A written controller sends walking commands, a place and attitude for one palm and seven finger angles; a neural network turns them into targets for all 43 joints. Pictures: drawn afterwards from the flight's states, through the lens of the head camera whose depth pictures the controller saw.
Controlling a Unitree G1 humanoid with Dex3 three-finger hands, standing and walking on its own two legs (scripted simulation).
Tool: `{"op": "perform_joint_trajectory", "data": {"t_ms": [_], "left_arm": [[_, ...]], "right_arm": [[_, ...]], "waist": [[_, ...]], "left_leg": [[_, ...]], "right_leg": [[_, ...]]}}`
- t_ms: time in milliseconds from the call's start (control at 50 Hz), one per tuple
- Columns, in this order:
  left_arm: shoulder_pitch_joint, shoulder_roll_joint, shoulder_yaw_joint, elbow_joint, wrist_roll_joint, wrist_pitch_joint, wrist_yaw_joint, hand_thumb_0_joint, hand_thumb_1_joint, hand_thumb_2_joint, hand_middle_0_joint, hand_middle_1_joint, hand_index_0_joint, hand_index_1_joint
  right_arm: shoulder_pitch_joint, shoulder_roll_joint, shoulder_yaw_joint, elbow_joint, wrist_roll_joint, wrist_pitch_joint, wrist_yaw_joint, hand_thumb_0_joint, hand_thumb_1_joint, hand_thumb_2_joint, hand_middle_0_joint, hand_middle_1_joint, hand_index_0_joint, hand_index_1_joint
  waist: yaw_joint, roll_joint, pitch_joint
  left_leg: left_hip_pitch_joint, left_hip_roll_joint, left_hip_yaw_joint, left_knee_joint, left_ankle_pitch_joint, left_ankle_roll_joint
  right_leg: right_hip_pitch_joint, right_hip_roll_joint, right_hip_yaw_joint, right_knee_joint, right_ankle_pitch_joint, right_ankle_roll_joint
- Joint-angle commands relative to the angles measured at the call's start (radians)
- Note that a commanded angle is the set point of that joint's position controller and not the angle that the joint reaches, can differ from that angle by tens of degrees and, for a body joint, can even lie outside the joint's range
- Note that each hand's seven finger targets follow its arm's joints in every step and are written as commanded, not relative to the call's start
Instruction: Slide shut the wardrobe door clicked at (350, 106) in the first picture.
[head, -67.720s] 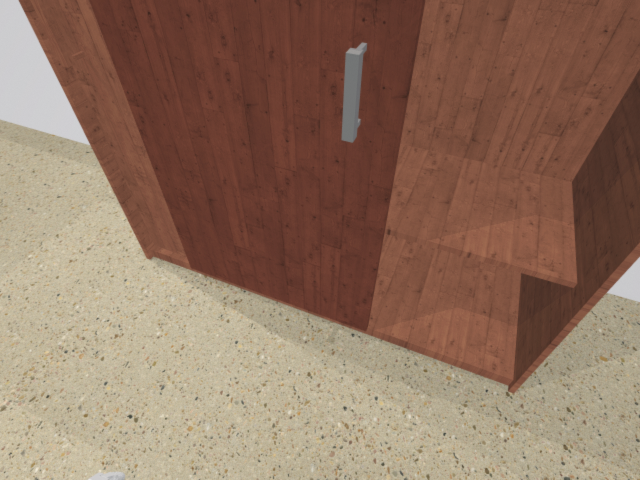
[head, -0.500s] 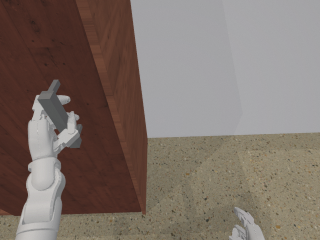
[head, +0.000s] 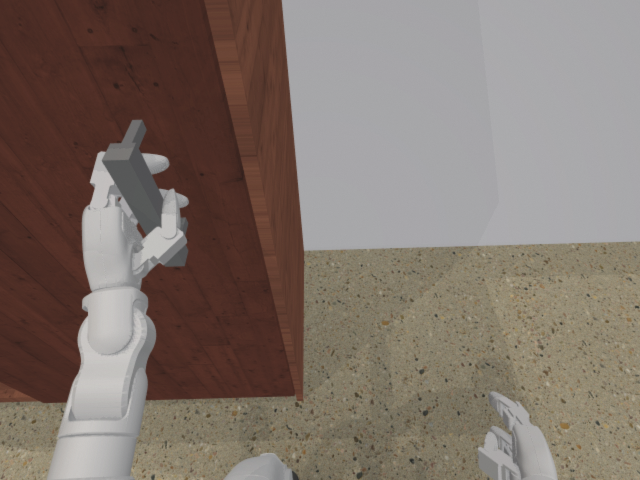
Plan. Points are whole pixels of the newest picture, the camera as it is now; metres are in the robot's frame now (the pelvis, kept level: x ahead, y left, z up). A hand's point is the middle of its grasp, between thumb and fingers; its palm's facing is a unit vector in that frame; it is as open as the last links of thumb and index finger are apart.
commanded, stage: stop walking and hold the door there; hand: left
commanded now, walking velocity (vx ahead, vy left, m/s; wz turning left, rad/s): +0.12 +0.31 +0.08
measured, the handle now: (157, 198) +0.37 +0.21 +0.16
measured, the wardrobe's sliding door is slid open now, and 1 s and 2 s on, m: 0.00 0.00 0.00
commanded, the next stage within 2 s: loosen the grip on the handle in 1.38 s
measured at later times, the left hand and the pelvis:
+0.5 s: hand (166, 230) +0.33 +0.18 +0.16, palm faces +0.11 -0.99 -0.09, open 6.3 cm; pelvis +0.00 +0.06 +0.01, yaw -3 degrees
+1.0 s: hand (161, 230) +0.32 +0.19 +0.17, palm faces -0.05 -1.00 -0.07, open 6.3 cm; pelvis +0.02 +0.12 +0.03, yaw -7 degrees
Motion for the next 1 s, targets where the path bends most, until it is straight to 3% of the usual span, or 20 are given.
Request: {"op": "perform_joint_trajectory", "data": {"t_ms": [0, 160, 180, 220, 260, 280, 300, 320, 340, 400, 420, 460, 540, 560, 600, 640, 720, 800, 840, 980], "left_arm": [[-0.28, 0.063, -0.112, -0.287, 0.032, -0.1, -0.04, 0.0, 0.9, 0.9, -0.45, -1.4, -0.45, -1.4], [-0.335, 0.005, -0.175, -0.3, 0.032, -0.087, -0.036, 0.0, 0.9, 0.9, -0.45, -1.4, -0.45, -1.4], [-0.339, 0.003, -0.186, -0.297, 0.036, -0.081, -0.035, 0.0, 0.9, 0.9, -0.45, -1.4, -0.45, -1.4], [-0.274, 0.155, -0.035, -0.204, 0.029, -0.075, -0.019, 0.0, 0.9, 0.9, -0.45, -1.4, -0.45, -1.4], [-0.305, 0.171, -0.016, -0.196, 0.029, -0.077, -0.016, 0.0, 0.9, 0.9, -0.45, -1.4, -0.45, -1.4], [-0.369, 0.107, -0.084, -0.245, 0.035, -0.084, -0.026, 0.0, 0.9, 0.9, -0.45, -1.4, -0.45, -1.4], [-0.375, 0.066, -0.123, -0.261, 0.038, -0.083, -0.038, 0.0, 0.9, 0.9, -0.45, -1.4, -0.45, -1.4], [-0.339, 0.045, -0.13, -0.294, 0.03, -0.086, -0.044, 0.0, 0.9, 0.9, -0.45, -1.4, -0.45, -1.4], [-0.35, 0.012, -0.17, -0.331, 0.024, -0.094, -0.05, 0.0, 0.9, 0.9, -0.45, -1.4, -0.45, -1.4], [-0.325, 0.109, -0.089, -0.265, 0.028, -0.056, -0.024, 0.0, 0.9, 0.9, -0.45, -1.4, -0.45, -1.4], [-0.315, 0.04, -0.165, -0.304, 0.024, -0.044, -0.031, 0.0, 0.9, 0.9, -0.45, -1.4, -0.45, -1.4], [-0.3, 0.065, -0.15, -0.309, 0.023, -0.023, -0.029, 0.0, 0.9, 0.9, -0.45, -1.4, -0.45, -1.4], [-0.214, 0.086, -0.129, -0.273, 0.025, 0.018, -0.031, 0.0, 0.9, 0.9, -0.45, -1.4, -0.45, -1.4], [-0.185, 0.121, -0.093, -0.248, 0.03, 0.026, -0.035, 0.0, 0.9, 0.9, -0.45, -1.4, -0.45, -1.4], [-0.192, 0.121, -0.086, -0.268, 0.03, 0.031, -0.039, 0.0, 0.9, 0.9, -0.45, -1.4, -0.45, -1.4], [-0.163, -0.002, -0.185, -0.211, 0.017, 0.04, -0.061, 0.0, 0.9, 0.9, -0.45, -1.4, -0.45, -1.4], [-0.126, 0.097, -0.084, -0.261, 0.034, 0.003, -0.043, 0.0, 0.9, 0.9, -0.45, -1.4, -0.45, -1.4], [-0.16, 0.002, -0.226, -0.314, 0.029, -0.002, -0.058, 0.0, 0.9, 0.9, -0.45, -1.4, -0.45, -1.4], [-0.116, -0.012, -0.238, -0.261, 0.04, 0.005, -0.068, 0.0, 0.9, 0.9, -0.45, -1.4, -0.45, -1.4], [-0.165, -0.049, -0.295, -0.302, 0.046, -0.02, -0.069, 0.0, 0.9, 0.9, -0.45, -1.4, -0.45, -1.4]], "right_arm": [[-0.1, -0.06, -0.005, -0.153, -0.003, -0.046, 0.009, 0.0, -0.9, -0.9, 0.2, 0.3, 0.2, 0.3], [-0.131, -0.061, 0.014, -0.148, -0.007, -0.037, 0.02, 0.0, -0.9, -0.9, 0.2, 0.3, 0.2, 0.3], [-0.124, -0.054, 0.017, -0.144, -0.01, -0.034, 0.022, 0.0, -0.9, -0.9, 0.2, 0.3, 0.2, 0.3], [-0.094, -0.056, 0.001, -0.125, -0.022, -0.013, 0.027, 0.0, -0.9, -0.9, 0.2, 0.3, 0.2, 0.3], [-0.122, -0.055, 0.01, -0.101, -0.034, -0.002, 0.028, 0.0, -0.9, -0.9, 0.2, 0.3, 0.2, 0.3], [-0.121, -0.027, 0.029, -0.099, -0.036, 0.005, 0.034, 0.0, -0.9, -0.9, 0.2, 0.3, 0.2, 0.3], [-0.113, -0.031, 0.025, -0.105, -0.032, 0.008, 0.029, 0.0, -0.9, -0.9, 0.2, 0.3, 0.2, 0.3], [-0.127, -0.069, 0.011, -0.131, -0.026, 0.006, 0.019, 0.0, -0.9, -0.9, 0.2, 0.3, 0.2, 0.3], [-0.135, -0.075, 0.012, -0.14, -0.012, 0.001, 0.023, 0.0, -0.9, -0.9, 0.2, 0.3, 0.2, 0.3], [-0.099, -0.1, -0.006, -0.09, -0.012, 0.009, 0.001, 0.0, -0.9, -0.9, 0.2, 0.3, 0.2, 0.3], [-0.11, -0.082, 0.005, -0.101, -0.014, 0.011, -0.002, 0.0, -0.9, -0.9, 0.2, 0.3, 0.2, 0.3], [-0.126, -0.067, 0.025, -0.113, -0.017, 0.009, -0.011, 0.0, -0.9, -0.9, 0.2, 0.3, 0.2, 0.3], [-0.123, -0.059, 0.041, -0.149, -0.033, 0.011, -0.011, 0.0, -0.9, -0.9, 0.2, 0.3, 0.2, 0.3], [-0.122, -0.059, 0.036, -0.152, -0.037, 0.017, -0.01, 0.0, -0.9, -0.9, 0.2, 0.3, 0.2, 0.3], [-0.109, -0.054, 0.043, -0.169, -0.032, 0.026, -0.004, 0.0, -0.9, -0.9, 0.2, 0.3, 0.2, 0.3], [-0.078, -0.055, 0.045, -0.164, -0.022, 0.0, 0.009, 0.0, -0.9, -0.9, 0.2, 0.3, 0.2, 0.3], [-0.09, -0.051, 0.058, -0.153, -0.028, -0.019, -0.017, 0.0, -0.9, -0.9, 0.2, 0.3, 0.2, 0.3], [-0.105, -0.066, 0.042, -0.153, -0.029, -0.038, -0.019, 0.0, -0.9, -0.9, 0.2, 0.3, 0.2, 0.3], [-0.084, -0.068, 0.03, -0.152, -0.028, -0.04, -0.017, 0.0, -0.9, -0.9, 0.2, 0.3, 0.2, 0.3], [-0.1, -0.063, 0.04, -0.14, -0.035, -0.046, -0.01, 0.0, -0.9, -0.9, 0.2, 0.3, 0.2, 0.3]], "waist": [[-0.026, -0.035, -0.273], [0.005, 0.086, -0.306], [0.005, 0.036, -0.3], [0.009, -0.299, -0.271], [0.019, -0.337, -0.234], [-0.012, -0.27, -0.258], [-0.036, -0.101, -0.292], [-0.014, 0.209, -0.33], [-0.018, 0.318, -0.392], [-0.024, -0.002, -0.327], [-0.02, 0.011, -0.324], [-0.003, 0.114, -0.323], [0.022, 0.123, -0.311], [0.017, 0.029, -0.299], [-0.001, -0.16, -0.22], [-0.002, -0.192, -0.243], [0.022, -0.062, -0.31], [0.01, -0.028, -0.267], [-0.005, -0.102, -0.219], [-0.001, 0.056, -0.284]], "left_leg": [[0.232, 0.027, -0.038, -0.115, -0.216, 0.003], [0.147, 0.128, -0.128, -0.26, -0.319, 0.04], [0.098, 0.091, -0.084, -0.192, -0.314, 0.029], [0.04, -0.021, -0.012, 0.072, -0.227, -0.029], [0.08, 0.003, -0.115, 0.178, -0.231, -0.051], [0.151, 0.031, -0.149, 0.021, -0.194, -0.041], [0.282, 0.034, -0.126, -0.155, -0.09, -0.031], [0.388, 0.151, -0.239, -0.274, -0.013, 0.013], [0.324, 0.266, -0.378, -0.425, -0.168, 0.035], [0.338, 0.272, -0.369, -0.427, -0.13, 0.022], [0.365, 0.251, -0.323, -0.424, -0.061, 0.012], [0.378, 0.234, -0.247, -0.466, -0.092, 0.004], [0.254, 0.177, -0.156, -0.467, -0.128, -0.067], [0.173, 0.13, -0.123, -0.371, -0.126, -0.091], [0.071, 0.019, -0.107, -0.01, -0.139, -0.066], [-0.028, -0.015, -0.178, 0.166, -0.187, -0.047], [0.07, -0.012, -0.117, -0.096, -0.098, -0.031], [0.335, 0.082, -0.164, -0.238, 0.257, 0.001], [0.342, 0.05, -0.126, -0.187, 0.259, -0.004], [0.31, 0.077, -0.169, -0.313, 0.207, -0.005]], "right_leg": [[-0.113, 0.015, -0.121, -0.06, 0.089, -0.103], [-0.013, 0.075, -0.264, 0.102, -0.015, -0.09], [0.02, 0.031, -0.22, 0.026, -0.017, -0.112], [0.019, -0.18, 0.107, -0.199, -0.011, -0.196], [-0.067, -0.275, 0.16, -0.214, 0.044, -0.222], [-0.081, -0.244, 0.049, -0.102, 0.132, -0.18], [-0.152, -0.118, -0.107, 0.072, 0.16, -0.114], [-0.256, 0.046, -0.275, 0.294, 0.049, -0.05], [-0.198, 0.095, -0.264, 0.506, -0.246, -0.047], [-0.235, 0.081, -0.197, 0.547, -0.165, -0.071], [-0.217, 0.084, -0.214, 0.472, -0.15, -0.071], [-0.121, 0.098, -0.243, 0.283, -0.127, -0.083], [0.206, 0.146, -0.287, -0.199, -0.003, -0.138], [0.279, 0.105, -0.218, -0.301, 0.047, -0.163], [0.122, -0.214, 0.236, -0.465, 0.03, -0.305], [0.195, -0.186, 0.113, -0.362, 0.314, -0.287], [0.277, -0.087, -0.056, -0.226, 0.536, -0.221], [0.076, 0.068, -0.148, -0.23, 0.233, -0.094], [0.041, 0.081, -0.136, -0.29, 0.234, -0.093], [0.135, 0.121, -0.2, -0.239, 0.204, -0.091]]}}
